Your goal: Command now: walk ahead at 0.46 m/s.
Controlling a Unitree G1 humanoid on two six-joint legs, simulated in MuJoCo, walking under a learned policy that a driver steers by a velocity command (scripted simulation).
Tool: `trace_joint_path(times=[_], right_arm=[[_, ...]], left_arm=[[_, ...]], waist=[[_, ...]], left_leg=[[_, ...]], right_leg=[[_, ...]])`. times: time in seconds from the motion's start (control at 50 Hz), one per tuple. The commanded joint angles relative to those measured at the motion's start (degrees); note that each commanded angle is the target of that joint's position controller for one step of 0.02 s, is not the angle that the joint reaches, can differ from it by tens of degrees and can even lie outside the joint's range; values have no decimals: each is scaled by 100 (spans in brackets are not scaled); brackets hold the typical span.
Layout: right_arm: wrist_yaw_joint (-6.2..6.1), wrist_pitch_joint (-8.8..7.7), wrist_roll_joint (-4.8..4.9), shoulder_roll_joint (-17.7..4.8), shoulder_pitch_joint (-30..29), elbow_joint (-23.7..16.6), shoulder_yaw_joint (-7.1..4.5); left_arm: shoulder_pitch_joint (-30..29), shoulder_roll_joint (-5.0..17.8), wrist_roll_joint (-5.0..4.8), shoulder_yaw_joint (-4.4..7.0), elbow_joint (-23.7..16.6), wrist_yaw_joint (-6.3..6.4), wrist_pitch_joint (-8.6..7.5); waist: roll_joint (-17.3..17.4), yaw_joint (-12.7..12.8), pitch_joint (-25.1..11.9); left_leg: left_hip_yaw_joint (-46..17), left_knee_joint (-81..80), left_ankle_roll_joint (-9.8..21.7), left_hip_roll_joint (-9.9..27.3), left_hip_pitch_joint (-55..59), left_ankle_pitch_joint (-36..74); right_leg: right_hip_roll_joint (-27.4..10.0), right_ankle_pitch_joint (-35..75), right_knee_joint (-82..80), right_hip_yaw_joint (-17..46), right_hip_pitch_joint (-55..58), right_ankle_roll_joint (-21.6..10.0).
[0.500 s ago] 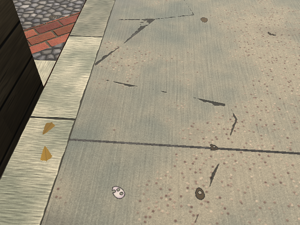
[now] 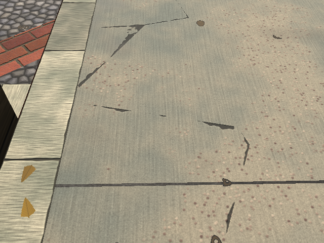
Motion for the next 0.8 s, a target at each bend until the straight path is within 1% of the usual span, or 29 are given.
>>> trace_joint_path(times=[0.02, 0.06, 0.1, 0.12, 0.14, 0.16, 0.18, 0.2, 0.22, 0.24, 0.26, 0.28, 0.3, 0.32, 0.34, 0.36, 0.42, 0.46, 0.52, 0.58, 0.62, 0.66, 0.68, 0.7, 0.72, 0.74, 0.76, 0.78, 0.8], right_arm=[[-64, -25, 65, -1044, 226, -210, -204], [-71, 19, 96, -1041, 347, -170, -229], [-77, 66, 98, -1123, 291, -196, -277], [-78, 89, 80, -1213, 205, -235, -307], [-73, 130, 52, -1273, 111, -268, -327], [-71, 172, 23, -1187, 39, -319, -288], [-65, 172, -69, -939, 166, -465, -179], [12, 29, 26, -18, 1004, -463, 58], [48, -138, 205, -707, 496, -463, -86], [56, -224, 324, -1015, -147, -696, -171], [8, -263, 280, -1046, -472, -776, -172], [-36, -233, 175, -1016, -591, -780, -224], [-43, -145, 141, -924, -424, -746, -242], [-46, -61, 138, -786, -307, -725, -236], [-53, 4, 135, -692, -267, -727, -228], [-61, 52, 124, -679, -370, -773, -233], [-69, 84, 34, -748, -1068, -1036, -260], [-38, 48, 16, -708, -1438, -1155, -255], [20, -8, 48, -599, -2071, -1321, -197], [102, -34, 94, -596, -2555, -1493, -155], [178, -67, 111, -649, -2769, -1630, -150], [239, -106, 123, -779, -2691, -1687, -182], [251, -121, 127, -890, -2460, -1649, -228], [245, -131, 119, -1040, -1939, -1515, -315], [206, -127, 104, -1320, -951, -1202, -468], [142, -103, 28, -1784, 112, -996, -592], [190, -76, 15, -2021, 323, -865, -626], [201, -89, 61, -1442, 189, -932, -461], [182, -105, 69, -1214, -299, -1033, -393]], left_arm=[[-901, 125, -25, -63, -541, -108, -98], [-1107, 175, -42, -73, -671, -188, -127], [-1024, 329, -49, -33, -721, -251, -154], [-762, 475, -47, 29, -682, -255, -158], [-182, 673, -46, 131, -547, -239, -153], [850, 915, -52, 267, -239, -198, -128], [1873, 1361, 28, 376, -32, -125, -98], [2112, 1619, 118, 391, 118, -188, -107], [1970, 1047, 84, 238, 85, -198, -127], [1429, 822, 57, 164, 26, -177, -152], [916, 694, 78, 106, -86, -176, -176], [606, 574, 142, 76, -113, -194, -203], [480, 429, 197, 30, -94, -213, -228], [492, 382, 192, 21, -41, -229, -240], [575, 414, 163, 26, 23, -220, -254], [660, 478, 145, 36, 87, -193, -262], [966, 688, 145, 84, 203, -65, -230], [1116, 717, 121, 82, 246, -5, -185], [1401, 790, 70, 87, 342, 38, -153], [1736, 823, 33, 101, 505, 44, -95], [1858, 849, 23, 124, 587, 59, -27], [1801, 925, 12, 160, 602, 85, 40], [1695, 979, 14, 176, 575, 94, 68], [1541, 1005, 14, 177, 537, 97, 102], [1496, 862, 41, 119, 496, 99, 128], [1612, 637, 159, 7, 349, 104, 117], [2338, -134, 104, -194, 364, 23, -23], [1877, 538, -43, -58, 393, 6, -153], [1336, 795, -159, 13, 214, -9, -232]], waist=[[509, -53, 791], [544, -23, 826], [634, 164, 663], [760, 356, 416], [875, 703, -12], [859, 1204, -628], [157, 1442, -1488], [-1432, 868, -2406], [-897, 1101, -2102], [-677, 1004, -1140], [-53, 818, -710], [131, 612, -408], [14, 391, -349], [-71, 302, -304], [-89, 253, -214], [-92, 226, -72], [2, 351, 216], [-14, 449, 272], [-39, 670, 366], [-53, 843, 486], [-75, 855, 528], [-168, 703, 433], [-254, 543, 272], [-307, 222, -62], [-207, -204, -673], [534, -477, -1574], [2048, -3, -2205], [1384, -240, -1914], [1128, -169, -1130]], left_leg=[[-643, -510, 822, 1518, -529, 1418], [-631, -315, 777, 1708, -85, 1632], [-589, 49, 674, 1845, 290, 2394], [-546, 414, 611, 1855, 404, 3388], [-430, 1162, 529, 1766, 418, 4462], [-216, 2396, 353, 1480, -24, 4775], [-41, 4322, 176, 1129, -1457, 2949], [-514, 6251, -110, -69, -3497, -1546], [-1242, 6913, 18, 156, -4131, -1751], [-1039, 7004, 110, 458, -4558, -1306], [-919, 6713, 136, 787, -4320, -719], [-869, 6336, 122, 1003, -4008, -373], [-922, 6128, 132, 1166, -3636, -182], [-907, 5940, 116, 1213, -3464, -128], [-861, 5748, 80, 1254, -3443, -114], [-818, 5525, 27, 1291, -3553, -20], [-755, 4593, -170, 1338, -4223, 823], [-676, 3831, -229, 1265, -4300, 1498], [-420, 2804, -243, 1026, -4036, 2172], [-372, 2298, -204, 905, -4110, 2109], [-408, 2072, -94, 862, -4247, 1775], [-387, 1905, 55, 777, -4039, 1325], [-285, 1866, 137, 651, -3631, 1102], [-96, 1767, 254, 446, -2846, 1046], [-56, 1801, 433, 375, -1462, 1160], [-1405, 1947, 826, 1531, 337, 1169], [-4210, 1141, 1710, 2629, 2049, -107], [-4364, 743, 1460, 2449, 1881, -688], [-3476, 670, 1202, 2289, 1165, -393]], right_leg=[[232, 387, -746, -218, -12, -18], [273, 226, -1035, -147, -66, -161], [395, -123, -1232, -178, 234, -340], [562, -324, -1218, -278, 710, -440], [778, -469, -1186, -428, 1522, -577], [901, -458, -1174, -498, 2910, -746], [-246, -655, -989, 871, 4802, -1114], [-1539, -2253, -2045, 4047, 6418, -2074], [-1387, -2737, -2619, 4433, 6203, -1836], [-1233, -2315, -2655, 3428, 5412, -1551], [-1045, -1514, -2786, 2661, 4458, -1418], [-836, -875, -2915, 2083, 3669, -1331], [-657, -628, -3078, 1689, 3240, -1281], [-581, -562, -3237, 1495, 3015, -1310], [-534, -471, -3372, 1298, 2852, -1363], [-506, -398, -3492, 1123, 2723, -1392], [-469, -284, -3701, 846, 2842, -1399], [-346, -189, -3717, 587, 2961, -1279], [-214, -207, -3720, 266, 3069, -1127], [-384, -205, -3545, 249, 3596, -1118], [-596, -18, -3304, 308, 4070, -1085], [-763, 485, -3006, 362, 4406, -984], [-760, 1182, -2731, 330, 4479, -916], [-625, 2170, -2112, 181, 4437, -815], [-302, 2495, -969, -57, 4019, -653], [81, 794, 942, -339, 2758, -436], [1169, -3180, 2723, 0, 496, -123], [891, -3403, 3353, 720, -160, -247], [601, -2876, 3385, 587, -510, -347]])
